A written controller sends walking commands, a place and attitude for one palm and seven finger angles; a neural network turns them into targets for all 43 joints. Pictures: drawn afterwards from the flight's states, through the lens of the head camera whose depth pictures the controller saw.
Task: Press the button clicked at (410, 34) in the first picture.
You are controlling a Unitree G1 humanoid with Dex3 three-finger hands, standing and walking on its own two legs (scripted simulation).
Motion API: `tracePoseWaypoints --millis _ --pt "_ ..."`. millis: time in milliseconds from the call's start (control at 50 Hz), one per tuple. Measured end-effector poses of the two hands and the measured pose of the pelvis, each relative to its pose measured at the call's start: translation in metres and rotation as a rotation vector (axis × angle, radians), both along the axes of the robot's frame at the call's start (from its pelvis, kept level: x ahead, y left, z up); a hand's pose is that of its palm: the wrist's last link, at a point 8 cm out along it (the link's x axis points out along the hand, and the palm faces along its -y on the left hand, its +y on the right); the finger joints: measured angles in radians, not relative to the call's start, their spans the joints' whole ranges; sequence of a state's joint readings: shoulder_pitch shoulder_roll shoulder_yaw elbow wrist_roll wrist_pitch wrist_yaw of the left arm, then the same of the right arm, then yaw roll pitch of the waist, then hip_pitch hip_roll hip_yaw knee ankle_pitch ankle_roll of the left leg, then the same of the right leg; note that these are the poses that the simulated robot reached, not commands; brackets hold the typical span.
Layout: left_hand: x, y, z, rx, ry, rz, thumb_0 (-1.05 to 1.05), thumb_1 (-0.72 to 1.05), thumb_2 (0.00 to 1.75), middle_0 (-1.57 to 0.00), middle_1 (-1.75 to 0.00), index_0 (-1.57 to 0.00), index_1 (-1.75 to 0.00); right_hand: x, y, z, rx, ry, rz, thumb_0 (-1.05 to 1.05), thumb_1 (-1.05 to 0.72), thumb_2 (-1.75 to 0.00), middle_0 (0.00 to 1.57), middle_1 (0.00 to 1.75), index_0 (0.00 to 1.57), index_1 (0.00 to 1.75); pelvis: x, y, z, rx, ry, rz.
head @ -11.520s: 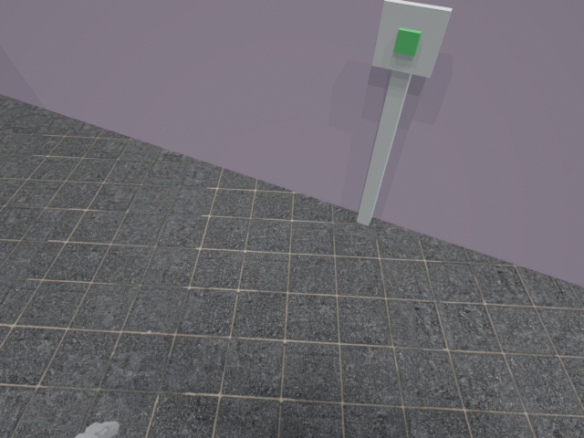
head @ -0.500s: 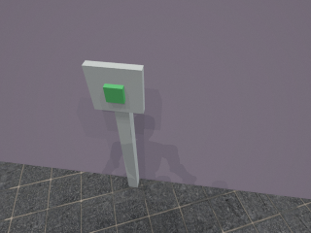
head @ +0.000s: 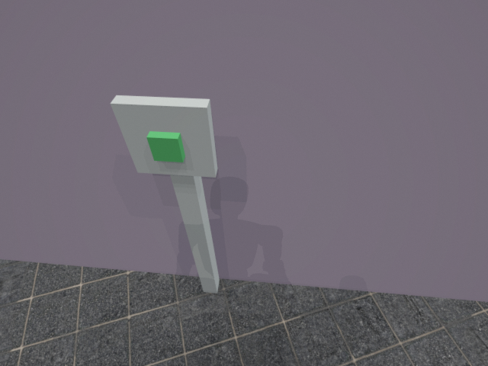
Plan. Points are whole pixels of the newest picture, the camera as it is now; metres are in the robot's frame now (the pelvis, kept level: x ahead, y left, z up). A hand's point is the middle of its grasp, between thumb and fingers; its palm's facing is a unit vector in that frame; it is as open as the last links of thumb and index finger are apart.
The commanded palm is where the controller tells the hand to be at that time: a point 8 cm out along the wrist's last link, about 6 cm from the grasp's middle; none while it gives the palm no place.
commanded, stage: come to a stop and stand still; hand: left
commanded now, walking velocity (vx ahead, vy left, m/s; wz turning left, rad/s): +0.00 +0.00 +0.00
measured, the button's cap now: (167, 146) +0.51 +0.19 +0.08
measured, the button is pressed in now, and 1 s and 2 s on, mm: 0 0 0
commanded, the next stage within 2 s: look again from close up in 0.48 s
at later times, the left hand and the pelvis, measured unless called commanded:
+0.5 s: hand out of the picture -0.02 +0.15 -0.18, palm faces +0.02 -0.99 -0.16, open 7.4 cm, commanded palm none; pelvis -0.01 -0.01 +0.00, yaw +0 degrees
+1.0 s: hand out of the picture -0.03 +0.15 -0.18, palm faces +0.04 -0.99 -0.14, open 7.4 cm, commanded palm none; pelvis -0.01 +0.00 +0.00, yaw +0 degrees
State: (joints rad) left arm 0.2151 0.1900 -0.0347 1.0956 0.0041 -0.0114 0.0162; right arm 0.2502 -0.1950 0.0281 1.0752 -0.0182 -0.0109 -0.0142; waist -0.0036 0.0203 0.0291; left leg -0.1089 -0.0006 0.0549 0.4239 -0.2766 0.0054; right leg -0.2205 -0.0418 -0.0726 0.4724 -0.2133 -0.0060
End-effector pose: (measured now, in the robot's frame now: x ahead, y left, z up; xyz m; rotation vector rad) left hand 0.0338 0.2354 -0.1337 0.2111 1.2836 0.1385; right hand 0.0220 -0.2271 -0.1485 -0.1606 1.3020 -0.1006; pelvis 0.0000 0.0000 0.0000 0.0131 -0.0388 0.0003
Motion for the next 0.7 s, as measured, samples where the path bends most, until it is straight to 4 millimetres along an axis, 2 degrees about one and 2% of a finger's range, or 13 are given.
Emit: tracePoseWaypoints --millis 160,300,500,700 --pt "-0.016 -0.015 -0.007 -0.025 0.039 0.016 0.0 0.92 0.89 -0.2 -0.3 -0.2 -0.3 -0.032 -0.007 0.002 -0.014 0.074 -0.038 0.01 -0.91 -0.9 0.2 0.3 0.2 0.29 -0.004 -0.009 0.001 -0.002 -0.001 -0.004" --pt "-0.037 -0.024 -0.009 -0.042 0.079 0.033 0.0 0.91 0.89 -0.2 -0.3 -0.2 -0.3 -0.052 -0.005 0.002 -0.005 0.118 -0.053 0.01 -0.91 -0.9 0.2 0.3 0.19 0.29 -0.009 -0.012 0.001 -0.003 -0.001 -0.005" --pt "-0.06 -0.037 -0.012 -0.07 0.119 0.058 0.0 0.91 0.89 -0.2 -0.3 -0.2 -0.3 -0.065 0.009 0.001 0.026 0.14 -0.063 0.01 -0.91 -0.9 0.2 0.3 0.19 0.29 -0.014 -0.013 0.002 -0.004 0.002 -0.005" --pt "-0.07 -0.041 -0.015 -0.09 0.133 0.072 0.0 0.91 0.89 -0.2 -0.3 -0.2 -0.3 -0.07 0.02 0.001 0.037 0.143 -0.074 0.01 -0.91 -0.9 0.2 0.3 0.19 0.29 -0.016 -0.01 0.001 -0.005 0.008 -0.007"
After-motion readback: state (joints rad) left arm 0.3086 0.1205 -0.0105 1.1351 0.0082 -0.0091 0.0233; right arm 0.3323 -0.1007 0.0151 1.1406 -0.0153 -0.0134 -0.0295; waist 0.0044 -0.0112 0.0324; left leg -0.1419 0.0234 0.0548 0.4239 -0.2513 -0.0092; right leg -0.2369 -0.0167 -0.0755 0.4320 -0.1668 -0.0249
